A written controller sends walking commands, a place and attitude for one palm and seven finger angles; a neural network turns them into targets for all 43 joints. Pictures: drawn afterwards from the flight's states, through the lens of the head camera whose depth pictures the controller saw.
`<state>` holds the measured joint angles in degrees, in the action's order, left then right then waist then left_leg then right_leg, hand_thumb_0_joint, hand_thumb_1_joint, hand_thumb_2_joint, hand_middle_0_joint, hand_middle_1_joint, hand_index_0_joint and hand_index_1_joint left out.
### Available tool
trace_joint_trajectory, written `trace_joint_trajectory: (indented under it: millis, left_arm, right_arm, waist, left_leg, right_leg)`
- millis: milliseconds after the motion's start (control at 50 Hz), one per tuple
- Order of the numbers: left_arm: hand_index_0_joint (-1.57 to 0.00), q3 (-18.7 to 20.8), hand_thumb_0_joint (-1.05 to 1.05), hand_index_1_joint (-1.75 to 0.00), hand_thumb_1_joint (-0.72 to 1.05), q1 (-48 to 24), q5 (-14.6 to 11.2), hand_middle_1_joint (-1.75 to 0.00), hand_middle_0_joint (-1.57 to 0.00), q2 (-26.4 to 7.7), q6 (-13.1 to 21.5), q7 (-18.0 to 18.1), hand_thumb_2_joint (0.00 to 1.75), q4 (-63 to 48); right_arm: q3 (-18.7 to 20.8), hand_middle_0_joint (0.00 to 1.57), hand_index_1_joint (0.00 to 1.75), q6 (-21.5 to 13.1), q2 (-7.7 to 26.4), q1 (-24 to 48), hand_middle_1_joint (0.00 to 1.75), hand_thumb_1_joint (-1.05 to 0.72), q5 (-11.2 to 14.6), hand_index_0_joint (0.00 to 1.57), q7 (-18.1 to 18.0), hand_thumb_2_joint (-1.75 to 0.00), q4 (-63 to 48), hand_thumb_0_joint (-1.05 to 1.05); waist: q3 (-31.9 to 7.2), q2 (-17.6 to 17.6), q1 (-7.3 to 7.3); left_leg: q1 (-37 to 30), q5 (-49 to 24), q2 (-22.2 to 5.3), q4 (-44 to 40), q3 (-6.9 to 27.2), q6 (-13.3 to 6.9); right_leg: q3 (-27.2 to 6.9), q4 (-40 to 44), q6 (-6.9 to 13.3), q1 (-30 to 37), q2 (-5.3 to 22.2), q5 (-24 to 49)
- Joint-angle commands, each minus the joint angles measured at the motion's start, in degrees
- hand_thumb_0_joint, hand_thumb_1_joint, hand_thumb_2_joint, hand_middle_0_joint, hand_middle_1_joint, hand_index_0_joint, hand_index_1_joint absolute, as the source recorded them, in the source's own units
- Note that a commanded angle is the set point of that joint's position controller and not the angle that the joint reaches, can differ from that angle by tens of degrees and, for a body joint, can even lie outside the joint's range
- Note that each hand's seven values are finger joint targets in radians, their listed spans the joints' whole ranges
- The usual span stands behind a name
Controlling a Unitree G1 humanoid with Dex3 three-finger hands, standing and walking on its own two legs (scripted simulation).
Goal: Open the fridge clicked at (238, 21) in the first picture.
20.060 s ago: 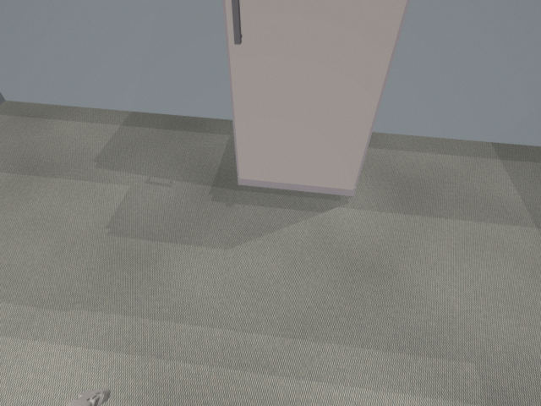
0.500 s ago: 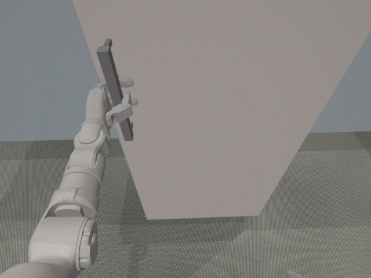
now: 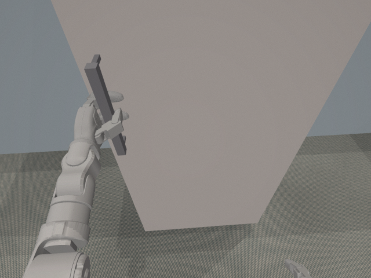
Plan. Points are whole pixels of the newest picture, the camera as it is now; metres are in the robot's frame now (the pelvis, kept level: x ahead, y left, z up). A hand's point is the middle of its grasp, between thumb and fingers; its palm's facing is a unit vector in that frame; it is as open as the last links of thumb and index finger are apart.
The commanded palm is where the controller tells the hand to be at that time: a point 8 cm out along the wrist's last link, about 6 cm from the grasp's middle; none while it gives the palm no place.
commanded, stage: grip the handle and tug to test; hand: left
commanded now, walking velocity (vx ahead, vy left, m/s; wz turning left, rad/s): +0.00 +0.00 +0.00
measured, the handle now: (111, 111) +0.45 +0.17 +0.14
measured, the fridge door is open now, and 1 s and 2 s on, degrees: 0 15 46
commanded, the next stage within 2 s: pull the door a little, standing still in 0.02 s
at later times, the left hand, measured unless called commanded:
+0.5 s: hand (116, 133) +0.37 +0.14 +0.15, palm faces +0.05 -1.00 -0.01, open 5.8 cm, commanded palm +0.30 +0.20 +0.15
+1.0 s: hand (122, 180) +0.26 +0.11 +0.14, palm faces +0.18 -0.95 -0.26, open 6.3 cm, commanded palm +0.22 +0.16 +0.14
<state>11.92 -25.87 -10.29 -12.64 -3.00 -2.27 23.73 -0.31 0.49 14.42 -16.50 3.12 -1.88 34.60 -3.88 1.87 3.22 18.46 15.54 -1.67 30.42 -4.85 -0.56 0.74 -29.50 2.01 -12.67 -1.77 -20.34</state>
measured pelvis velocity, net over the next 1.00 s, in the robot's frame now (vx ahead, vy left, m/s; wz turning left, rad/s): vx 0.02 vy -0.04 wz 0.07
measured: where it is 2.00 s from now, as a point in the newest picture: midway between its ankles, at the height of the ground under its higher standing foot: outside the picture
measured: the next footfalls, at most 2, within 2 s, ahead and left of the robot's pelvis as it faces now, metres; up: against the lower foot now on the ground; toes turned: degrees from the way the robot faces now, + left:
right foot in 1.30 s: +0.06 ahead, -0.17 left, +0.00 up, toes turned +14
left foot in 1.64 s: -0.17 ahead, -0.08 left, +0.00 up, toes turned +35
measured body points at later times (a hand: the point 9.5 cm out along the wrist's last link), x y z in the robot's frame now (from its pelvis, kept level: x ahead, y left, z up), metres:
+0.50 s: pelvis +0.04 +0.00 +0.01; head +0.03 -0.02 +0.46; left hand +0.36 +0.20 +0.15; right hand +0.21 -0.23 -0.09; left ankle +0.00 +0.12 -0.73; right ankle -0.06 -0.09 -0.73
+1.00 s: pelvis +0.02 -0.04 +0.01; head +0.05 -0.09 +0.45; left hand +0.25 +0.16 +0.16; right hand +0.23 -0.23 -0.10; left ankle +0.00 +0.12 -0.72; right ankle -0.06 -0.10 -0.73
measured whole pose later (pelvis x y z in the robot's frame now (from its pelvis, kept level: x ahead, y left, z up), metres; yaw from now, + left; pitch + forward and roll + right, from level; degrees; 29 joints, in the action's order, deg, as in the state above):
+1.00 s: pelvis +0.02 -0.04 +0.01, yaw +4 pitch +2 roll +2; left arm 1.6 18.5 -4.2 -11.1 1.1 5.0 -23.2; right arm -2.1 6.2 12.1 -8.3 -0.4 -2.9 27.9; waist 0.8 5.1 0.6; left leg 16.4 11.3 -0.1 30.5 1.0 0.1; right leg 4.7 -28.0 1.7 -8.0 -1.3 -20.0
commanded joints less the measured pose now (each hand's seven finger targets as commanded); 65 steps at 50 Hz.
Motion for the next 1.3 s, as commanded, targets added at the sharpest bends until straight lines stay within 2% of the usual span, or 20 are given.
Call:
trace_joint_trajectory:
  millis: [0,160,280,580,600,620,640,680,800,860,900,940,980,1040,1100,1140,1160,1180,1240,1280]
  left_arm:
    - [-0.45,1.6,0.00,-1.40,0.90,-9.4,-1.0,-1.40,-0.45,-8.4,2.6,-1.5,0.90,-23.0]
    - [-0.45,-0.6,0.00,-1.40,0.90,-16.2,-0.4,-1.40,-0.45,-6.9,-2.6,0.3,0.90,-24.7]
    - [-0.45,-2.1,0.00,-1.40,0.90,-7.2,-0.1,-1.40,-0.45,-5.1,-3.2,-0.2,0.90,-29.3]
    - [-0.45,-3.8,0.00,-1.40,0.90,31.6,-1.8,-1.40,-0.45,-3.0,-5.8,-1.4,0.90,-61.0]
    - [-0.45,-3.3,0.00,-1.40,0.90,31.1,-1.7,-1.40,-0.45,-3.8,-5.9,-1.2,0.90,-63.6]
    - [-0.45,1.6,0.00,-1.40,0.90,11.0,4.9,-1.40,-0.45,-17.7,0.7,3.6,0.90,-64.8]
    - [-0.45,-3.1,0.00,-1.40,0.90,24.5,4.7,-1.40,-0.45,-7.7,2.3,4.6,0.90,-55.9]
    - [-0.45,-8.5,0.00,-1.40,0.90,32.5,5.9,-1.40,-0.45,-4.1,4.2,4.9,0.90,-57.4]
    - [-0.45,-9.6,0.00,-1.40,0.90,37.3,7.4,-1.40,-0.45,-3.9,6.9,6.9,0.90,-62.1]
    - [-0.45,-9.4,0.00,-1.40,0.90,39.8,7.7,-1.40,-0.45,-4.2,7.7,7.2,0.90,-61.9]
    - [-0.45,-7.8,0.00,-1.40,0.90,40.1,7.8,-1.40,-0.45,-5.5,8.8,7.1,0.90,-62.6]
    - [-0.45,-5.4,0.00,-1.40,0.90,40.7,7.4,-1.40,-0.45,-6.8,10.5,6.8,0.90,-62.0]
    - [-0.45,-3.9,0.00,-1.40,0.90,40.4,7.0,-1.40,-0.45,-7.4,12.1,6.6,0.90,-61.0]
    - [-0.45,-5.4,0.00,-1.40,0.90,40.0,7.1,-1.40,-0.45,-5.4,12.6,6.8,0.90,-61.2]
    - [-0.45,-6.2,0.00,-1.40,0.90,39.5,5.8,-1.40,-0.45,-5.2,13.9,7.5,0.90,-63.9]
    - [-0.45,-6.8,0.00,-1.40,0.90,39.7,7.6,-1.40,-0.45,-4.1,12.8,7.7,0.90,-64.0]
    - [-0.45,-6.6,0.00,-1.40,0.90,40.4,8.8,-1.40,-0.45,-4.3,12.0,7.6,0.90,-63.6]
    - [-0.45,-6.1,0.00,-1.40,0.90,41.1,9.0,-1.40,-0.45,-4.6,11.3,7.6,0.90,-63.8]
    - [-0.45,-6.8,0.00,-1.40,0.90,39.7,7.6,-1.40,-0.45,-3.8,10.3,8.3,0.90,-62.6]
    - [-0.45,-7.2,0.00,-1.40,0.90,36.0,8.2,-1.40,-0.45,-5.1,11.2,8.3,0.90,-64.0]
  right_arm:
    - [2.3,0.20,0.30,-2.3,6.3,5.4,0.30,-0.90,0.1,0.20,0.0,-0.90,-9.5,0.00]
    - [2.0,0.20,0.30,-1.1,6.4,6.0,0.30,-0.90,-0.2,0.20,-1.2,-0.90,-7.8,0.00]
    - [1.7,0.20,0.30,-0.4,5.7,7.1,0.30,-0.90,-0.8,0.20,-0.9,-0.90,-9.3,0.00]
    - [0.1,0.20,0.30,-0.6,3.3,12.6,0.30,-0.90,-0.8,0.20,0.7,-0.90,-15.4,0.00]
    - [0.1,0.20,0.30,-0.8,3.4,12.5,0.30,-0.90,-0.9,0.20,0.6,-0.90,-15.2,0.00]
    - [-1.0,0.20,0.30,0.0,4.4,10.3,0.30,-0.90,-1.5,0.20,-1.4,-0.90,-15.9,0.00]
    - [0.0,0.20,0.30,0.5,4.2,11.5,0.30,-0.90,-2.6,0.20,-1.8,-0.90,-13.1,0.00]
    - [-0.2,0.20,0.30,2.2,4.5,10.8,0.30,-0.90,-3.2,0.20,-1.6,-0.90,-14.1,0.00]
    - [0.4,0.20,0.30,2.8,3.6,11.2,0.30,-0.90,-4.1,0.20,-0.7,-0.90,-14.6,0.00]
    - [0.5,0.20,0.30,2.6,3.3,10.6,0.30,-0.90,-3.8,0.20,-0.8,-0.90,-14.9,0.00]
    - [0.3,0.20,0.30,3.0,2.9,10.9,0.30,-0.90,-3.6,0.20,-0.9,-0.90,-15.6,0.00]
    - [0.1,0.20,0.30,3.3,2.0,12.7,0.30,-0.90,-3.4,0.20,-1.7,-0.90,-16.5,0.00]
    - [-0.3,0.20,0.30,3.1,0.8,14.2,0.30,-0.90,-3.1,0.20,-2.8,-0.90,-16.6,0.00]
    - [-0.6,0.20,0.30,1.9,0.4,12.8,0.30,-0.90,-3.2,0.20,-3.4,-0.90,-14.7,0.00]
    - [0.2,0.20,0.30,0.5,2.0,9.8,0.30,-0.90,-3.0,0.20,-3.5,-0.90,-13.0,0.00]
    - [2.0,0.20,0.30,-1.3,2.2,8.5,0.30,-0.90,-4.8,0.20,-2.0,-0.90,-11.4,0.00]
    - [2.4,0.20,0.30,-2.1,1.7,10.5,0.30,-0.90,-5.7,0.20,-1.5,-0.90,-10.7,0.00]
    - [2.4,0.20,0.30,-3.0,1.5,12.4,0.30,-0.90,-5.6,0.20,-1.5,-0.90,-10.3,0.00]
    - [2.1,0.20,0.30,-5.2,0.8,13.7,0.30,-0.90,-4.1,0.20,-2.5,-0.90,-10.3,0.00]
    - [1.8,0.20,0.30,-5.5,0.4,14.7,0.30,-0.90,-3.5,0.20,-3.1,-0.90,-10.7,0.00]
  waist:
    - [-19.8,-2.1,-5.09]
    - [-15.8,-1.8,-2.55]
    - [-19.5,-1.7,-4.46]
    - [-13.1,-0.6,-6.53]
    - [-12.9,-0.5,-6.33]
    - [-2.6,1.4,-2.31]
    - [-4.2,-2.0,-2.67]
    - [-8.0,-0.9,-2.33]
    - [-8.7,6.8,-1.70]
    - [-8.5,2.7,-1.44]
    - [-11.1,-2.7,-1.47]
    - [-11.0,-10.9,-2.54]
    - [-8.1,-15.9,-4.29]
    - [-8.1,-6.8,-3.53]
    - [-11.3,-0.9,-1.27]
    - [-12.2,12.3,-0.91]
    - [-9.6,12.3,-2.25]
    - [-7.3,9.6,-3.30]
    - [-4.6,2.8,-2.92]
    - [0.4,-2.0,-2.51]
  left_leg:
    - [-15.1,-33.3,1.5,1.0,2.8,-2.3]
    - [-16.7,-31.5,1.4,0.6,3.3,-2.1]
    - [-19.0,-39.7,1.2,0.8,4.2,-2.0]
    - [-16.4,-37.5,0.6,-1.8,3.6,-1.6]
    - [-16.8,-37.0,0.5,-1.9,3.8,-1.5]
    - [-15.3,-33.6,0.5,0.0,4.9,-2.7]
    - [-16.7,-35.9,0.2,1.6,5.7,-3.0]
    - [-21.4,-46.7,-0.7,0.9,6.1,-3.5]
    - [-27.5,-59.7,-6.5,-2.6,11.7,-4.5]
    - [-27.5,-59.9,-4.0,-0.1,9.8,-3.2]
    - [-23.7,-54.2,-1.1,3.3,6.7,-2.2]
    - [-9.1,-25.4,2.5,6.2,3.4,-1.0]
    - [4.1,-1.7,4.8,7.9,3.0,-1.1]
    - [2.1,-6.2,2.7,3.8,4.6,-1.6]
    - [-16.0,-40.8,-2.5,-6.7,11.0,-5.1]
    - [-31.3,-67.5,-14.8,-7.8,29.6,-13.8]
    - [-26.7,-61.9,-17.8,-7.7,33.9,-14.6]
    - [-21.1,-52.6,-17.5,-7.2,31.9,-13.0]
    - [1.1,-11.1,-9.7,-10.6,24.0,-7.3]
    - [10.0,10.7,-0.8,-6.2,14.2,-3.0]
  right_leg:
    - [0.9,0.3,-2.0,6.4,0.6,45.2]
    - [1.3,2.1,-1.7,3.3,0.3,41.5]
    - [1.7,0.7,-1.7,6.7,1.0,46.3]
    - [2.4,1.4,-2.3,9.0,1.9,48.3]
    - [2.6,1.5,-2.2,8.5,1.8,47.1]
    - [-0.9,5.8,-3.9,0.0,4.0,42.4]
    - [0.5,5.9,-4.3,-0.5,4.0,42.9]
    - [2.6,1.9,-5.5,-0.2,2.8,44.9]
    - [1.8,-1.3,-4.0,-7.5,0.2,9.3]
    - [3.0,3.6,-4.5,-5.4,0.3,23.8]
    - [3.4,3.4,-5.7,0.7,1.8,46.3]
    - [2.1,2.4,-6.6,11.2,6.4,71.0]
    - [0.6,2.2,-7.4,17.1,10.3,76.4]
    - [1.0,-0.8,-4.1,13.5,11.2,62.0]
    - [3.9,-10.6,-8.7,3.3,2.8,45.0]
    - [-1.0,-28.6,-7.6,-19.3,-1.9,-4.8]
    - [-5.9,-28.9,-5.2,-20.2,0.1,-13.0]
    - [-8.2,-24.4,-4.1,-17.9,1.7,-11.8]
    - [-3.4,-3.1,-4.1,3.0,0.8,1.4]
    - [-4.2,9.7,-3.5,3.0,4.0,1.2]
